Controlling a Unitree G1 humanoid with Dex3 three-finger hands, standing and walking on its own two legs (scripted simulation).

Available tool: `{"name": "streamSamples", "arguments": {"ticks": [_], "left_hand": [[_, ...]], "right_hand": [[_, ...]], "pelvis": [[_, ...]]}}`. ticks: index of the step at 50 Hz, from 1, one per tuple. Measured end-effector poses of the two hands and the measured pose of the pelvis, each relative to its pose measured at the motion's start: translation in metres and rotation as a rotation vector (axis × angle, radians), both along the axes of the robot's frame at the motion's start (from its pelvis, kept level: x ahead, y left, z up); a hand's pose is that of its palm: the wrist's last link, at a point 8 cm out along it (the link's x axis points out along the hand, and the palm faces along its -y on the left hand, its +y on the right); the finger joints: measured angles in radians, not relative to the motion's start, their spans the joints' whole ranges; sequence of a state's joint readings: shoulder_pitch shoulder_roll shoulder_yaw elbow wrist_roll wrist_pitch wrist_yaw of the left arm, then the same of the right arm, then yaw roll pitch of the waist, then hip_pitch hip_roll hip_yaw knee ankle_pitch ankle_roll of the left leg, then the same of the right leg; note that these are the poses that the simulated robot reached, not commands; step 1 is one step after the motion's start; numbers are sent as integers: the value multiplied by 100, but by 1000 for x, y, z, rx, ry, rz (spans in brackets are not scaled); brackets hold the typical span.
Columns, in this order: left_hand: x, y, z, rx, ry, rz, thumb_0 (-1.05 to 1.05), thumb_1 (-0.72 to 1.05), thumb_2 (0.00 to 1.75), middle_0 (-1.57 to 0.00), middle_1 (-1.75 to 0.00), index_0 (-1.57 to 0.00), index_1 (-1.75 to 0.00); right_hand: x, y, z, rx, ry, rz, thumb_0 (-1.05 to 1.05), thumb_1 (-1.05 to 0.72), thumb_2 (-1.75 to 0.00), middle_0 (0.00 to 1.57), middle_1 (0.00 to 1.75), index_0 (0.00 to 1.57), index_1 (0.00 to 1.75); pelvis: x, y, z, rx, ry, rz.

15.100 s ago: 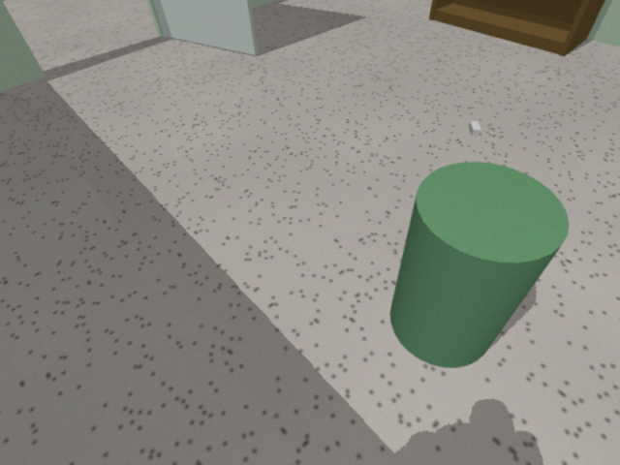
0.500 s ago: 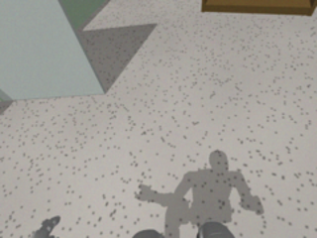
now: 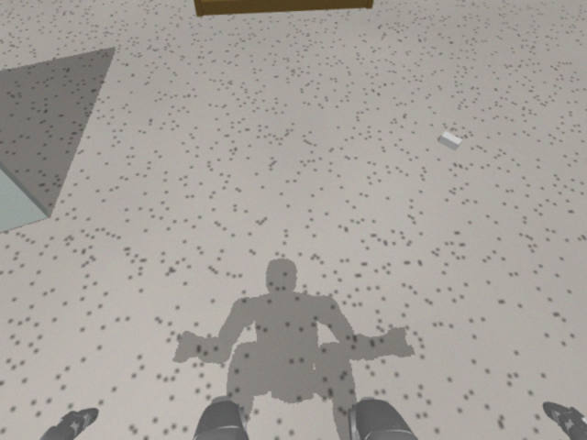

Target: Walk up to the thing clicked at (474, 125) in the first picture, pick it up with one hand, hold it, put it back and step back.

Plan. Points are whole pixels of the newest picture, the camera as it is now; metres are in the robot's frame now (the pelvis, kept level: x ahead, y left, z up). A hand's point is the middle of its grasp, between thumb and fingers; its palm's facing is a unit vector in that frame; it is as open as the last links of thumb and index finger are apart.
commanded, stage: walk up
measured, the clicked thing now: (450, 140) +1.39 -0.69 -0.72
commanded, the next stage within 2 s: none
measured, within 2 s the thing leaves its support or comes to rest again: neither
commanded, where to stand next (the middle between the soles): +0.11 -0.08 m, yaw -36 degrees
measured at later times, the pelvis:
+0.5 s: pelvis +0.01 -0.04 +0.00, yaw -19 degrees
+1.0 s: pelvis +0.02 -0.07 +0.01, yaw -31 degrees
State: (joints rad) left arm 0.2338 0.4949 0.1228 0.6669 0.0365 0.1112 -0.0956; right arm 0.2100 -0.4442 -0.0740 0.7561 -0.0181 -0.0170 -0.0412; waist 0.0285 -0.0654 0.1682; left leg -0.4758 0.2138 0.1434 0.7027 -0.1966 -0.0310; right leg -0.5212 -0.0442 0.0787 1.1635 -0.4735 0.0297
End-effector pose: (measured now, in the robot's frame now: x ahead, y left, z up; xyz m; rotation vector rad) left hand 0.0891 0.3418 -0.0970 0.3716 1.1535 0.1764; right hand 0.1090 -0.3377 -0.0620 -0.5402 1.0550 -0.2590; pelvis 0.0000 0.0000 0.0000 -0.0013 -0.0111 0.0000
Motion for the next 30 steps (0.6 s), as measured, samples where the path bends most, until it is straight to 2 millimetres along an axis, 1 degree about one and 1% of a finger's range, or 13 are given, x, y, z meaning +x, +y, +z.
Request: {"name": "streamSamples", "arguments": {"ticks": [4, 7, 8, 10, 12, 14, 18, 22, 25, 27, 30], "left_hand": [[7, -19, 4, 20, 43, -94, 1, 90, 90, -20, -30, -21, -30], [11, -39, 6, 54, 35, -148, 1, 90, 90, -20, -30, -21, -30], [10, -46, 8, 61, 26, -156, 1, 90, 90, -20, -30, -21, -30], [6, -60, 14, 66, 14, -171, 1, 90, 90, -20, -30, -21, -30], [2, -72, 22, 58, 25, -180, 1, 90, 90, -20, -30, -21, -30], [3, -80, 28, 58, 34, -195, 1, 90, 90, -21, -30, -21, -30], [18, -85, 29, 65, 19, -231, 1, 89, 90, -21, -30, -21, -30], [44, -81, 17, 71, 4, -278, 1, 89, 90, -21, -30, -21, -30], [71, -79, 2, 79, 6, -307, 1, 89, 90, -21, -30, -21, -30], [87, -88, -1, 76, 11, -339, 1, 90, 90, -21, -30, -21, -30], [110, -105, 6, 55, 14, -417, 1, 90, 90, -21, -30, -21, -30]], "right_hand": [[-53, -43, -1, -33, -12, -99, 1, -89, -90, 21, 30, 21, 30], [-92, -73, -14, -32, -10, -173, 1, -89, -90, 20, 30, 20, 30], [-105, -80, -19, -27, 2, -202, 1, -90, -90, 20, 30, 20, 30], [-126, -84, -27, 4, 30, -273, 1, -90, -90, 20, 30, 20, 30], [-140, -81, -30, 47, 45, -322, 1, -90, -90, 20, 30, 20, 30], [-149, -73, -32, 83, 46, -340, 1, -90, -90, 20, 30, 20, 30], [-163, -51, -35, 143, 64, -345, 1, -90, -90, 20, 30, 20, 30], [-165, -30, -37, 167, 68, -361, 1, -90, -90, 20, 30, 20, 30], [-166, -17, -36, 156, 39, -389, 1, -90, -90, 20, 30, 20, 30], [-171, -10, -33, 163, 28, -426, 1, -90, -90, 20, 30, 20, 30], [-179, -3, -22, 175, 24, -490, 1, -90, -90, 20, 30, 20, 30]], "pelvis": [[-11, -10, -5, 6, 9, -92], [-21, -26, -14, -14, -3, -132], [-24, -31, -15, -28, -17, -133], [-24, -38, -11, -7, -19, -159], [-22, -41, -3, 13, -15, -205], [-19, -42, 4, 15, -9, -238], [-12, -45, 8, 2, -4, -283], [-1, -42, 2, -23, -4, -318], [6, -37, -5, 0, -17, -337], [10, -34, -2, 5, -24, -371], [18, -34, 10, -7, -26, -403]]}}
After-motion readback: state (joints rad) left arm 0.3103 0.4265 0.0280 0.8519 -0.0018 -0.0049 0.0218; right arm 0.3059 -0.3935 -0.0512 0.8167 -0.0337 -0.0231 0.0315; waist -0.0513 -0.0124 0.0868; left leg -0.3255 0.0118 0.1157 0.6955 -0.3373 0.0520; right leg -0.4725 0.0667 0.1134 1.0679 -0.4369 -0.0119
